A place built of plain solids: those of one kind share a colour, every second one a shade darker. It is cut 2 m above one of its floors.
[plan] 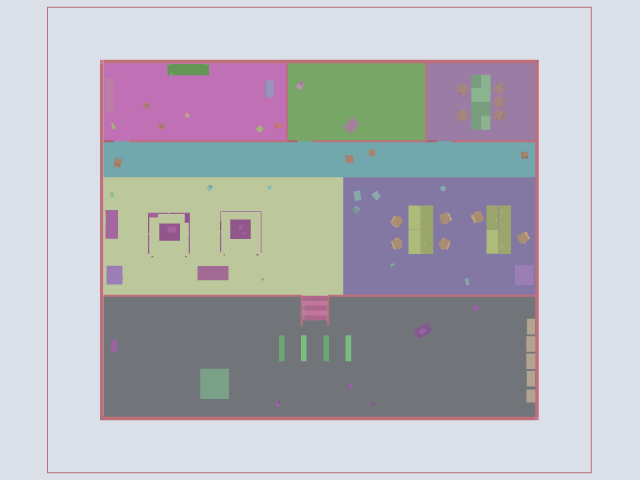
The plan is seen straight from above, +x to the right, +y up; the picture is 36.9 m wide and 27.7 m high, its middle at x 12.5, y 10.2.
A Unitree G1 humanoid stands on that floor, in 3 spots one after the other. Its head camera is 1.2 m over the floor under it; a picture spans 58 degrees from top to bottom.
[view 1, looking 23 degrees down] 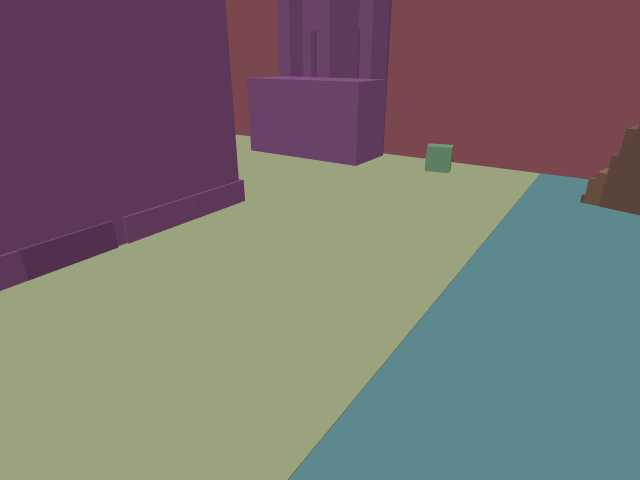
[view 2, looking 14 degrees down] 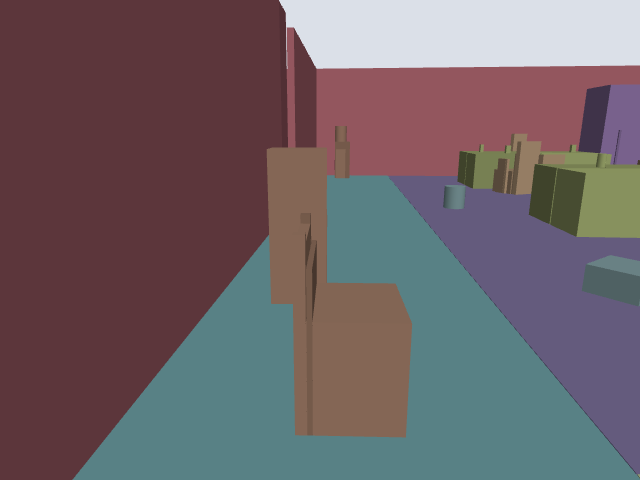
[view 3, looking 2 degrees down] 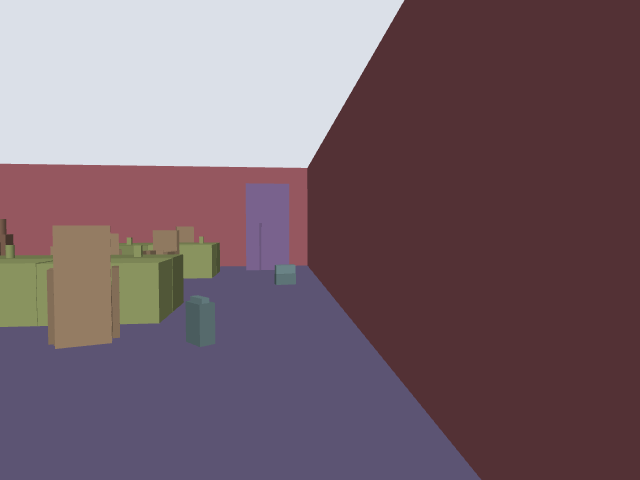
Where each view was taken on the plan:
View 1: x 5.29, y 14.42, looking -146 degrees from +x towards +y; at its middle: cells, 3.07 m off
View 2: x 12.45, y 14.87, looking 4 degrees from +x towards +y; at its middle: clutter_room_walkway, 3.00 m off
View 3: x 12.20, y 8.00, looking -6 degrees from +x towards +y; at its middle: wall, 9.23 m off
